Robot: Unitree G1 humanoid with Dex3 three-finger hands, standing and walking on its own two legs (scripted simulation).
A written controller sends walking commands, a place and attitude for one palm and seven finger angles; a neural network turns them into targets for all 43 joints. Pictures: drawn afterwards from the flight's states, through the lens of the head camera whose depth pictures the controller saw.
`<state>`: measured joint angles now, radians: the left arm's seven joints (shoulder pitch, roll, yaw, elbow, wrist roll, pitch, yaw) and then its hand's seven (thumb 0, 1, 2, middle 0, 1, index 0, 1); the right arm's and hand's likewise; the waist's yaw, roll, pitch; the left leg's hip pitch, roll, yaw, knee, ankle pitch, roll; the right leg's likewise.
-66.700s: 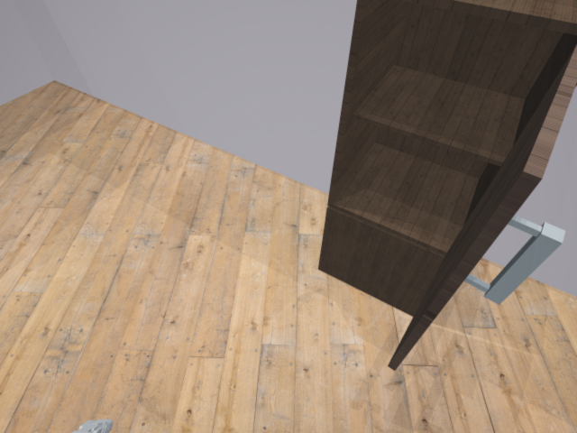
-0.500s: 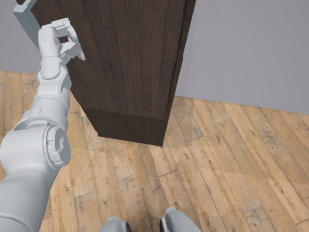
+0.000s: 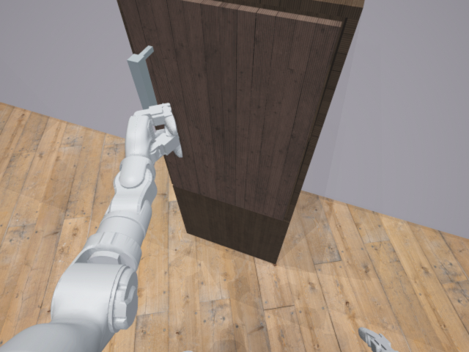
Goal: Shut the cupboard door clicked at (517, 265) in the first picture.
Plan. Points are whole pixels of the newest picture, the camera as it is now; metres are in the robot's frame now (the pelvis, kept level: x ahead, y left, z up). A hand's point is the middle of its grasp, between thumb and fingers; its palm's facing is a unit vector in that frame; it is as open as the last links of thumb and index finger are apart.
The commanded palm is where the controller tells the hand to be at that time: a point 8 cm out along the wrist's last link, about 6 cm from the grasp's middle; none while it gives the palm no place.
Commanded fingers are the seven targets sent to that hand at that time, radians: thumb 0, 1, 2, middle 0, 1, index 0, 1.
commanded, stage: draw the hand back to the body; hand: left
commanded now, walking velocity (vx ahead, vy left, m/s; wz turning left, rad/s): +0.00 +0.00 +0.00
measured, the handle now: (151, 87) +0.61 +0.16 +0.10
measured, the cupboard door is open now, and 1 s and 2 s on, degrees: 0 0 0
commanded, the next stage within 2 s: step back with the hand held close in 1.64 s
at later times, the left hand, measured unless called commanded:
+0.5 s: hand (129, 169) +0.36 +0.15 +0.14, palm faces +0.00 -1.00 -0.02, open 3.1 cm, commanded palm +0.32 +0.20 +0.15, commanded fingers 0.00 0.90 0.90 -1.22 -1.41 -1.22 -1.41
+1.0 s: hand (22, 231) +0.25 +0.24 +0.17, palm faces +0.32 -0.91 -0.28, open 4.2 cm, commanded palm +0.20 +0.28 +0.19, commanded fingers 0.00 0.90 0.90 -0.53 -0.66 -0.53 -0.66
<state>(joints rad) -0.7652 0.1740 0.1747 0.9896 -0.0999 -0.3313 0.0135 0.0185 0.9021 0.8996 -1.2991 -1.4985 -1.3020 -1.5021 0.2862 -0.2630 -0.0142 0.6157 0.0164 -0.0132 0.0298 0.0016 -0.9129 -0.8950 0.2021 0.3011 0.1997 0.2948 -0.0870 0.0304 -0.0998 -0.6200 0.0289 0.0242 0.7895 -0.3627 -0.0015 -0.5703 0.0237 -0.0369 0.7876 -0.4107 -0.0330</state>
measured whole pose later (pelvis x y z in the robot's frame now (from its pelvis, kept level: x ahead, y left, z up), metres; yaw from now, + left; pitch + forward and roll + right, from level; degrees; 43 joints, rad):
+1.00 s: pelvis +0.01 +0.02 +0.04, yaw +0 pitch -4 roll +0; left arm 0.21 0.29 0.18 -0.16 -0.08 -0.04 0.07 0.02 0.90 0.90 -0.79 -0.94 -0.80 -0.95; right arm 0.16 -0.21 0.06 0.59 0.02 -0.02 -0.06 0.01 -0.91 -0.89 0.21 0.30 0.20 0.30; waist 0.05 0.07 0.00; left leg -0.13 -0.01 0.03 0.41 -0.22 0.02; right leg -0.07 0.00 -0.03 0.39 -0.26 -0.01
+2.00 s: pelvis +0.00 +0.03 +0.03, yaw -1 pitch +0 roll -1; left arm 0.51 0.37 0.37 -0.37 -0.07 -0.13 0.10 0.02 0.89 0.90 -0.21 -0.30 -0.21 -0.30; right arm 0.19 -0.26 -0.01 0.60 0.02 -0.01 -0.08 0.01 -0.91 -0.89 0.21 0.30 0.20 0.30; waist 0.02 0.08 -0.03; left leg -0.25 0.01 0.05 0.48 -0.23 0.03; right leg -0.18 0.01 -0.01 0.42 -0.24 0.00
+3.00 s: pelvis -0.16 +0.04 +0.02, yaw -1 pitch +2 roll -4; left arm 0.50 0.41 0.42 -0.50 -0.06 -0.29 0.14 0.01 0.89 0.90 -0.21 -0.30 -0.21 -0.30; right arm 0.17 -0.19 0.01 0.65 0.00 -0.11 -0.05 0.01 -0.91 -0.89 0.21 0.30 0.20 0.30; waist 0.02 0.02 0.00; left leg -0.54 0.05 0.05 0.51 -0.09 0.01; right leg -0.20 0.08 0.02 0.52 -0.35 0.00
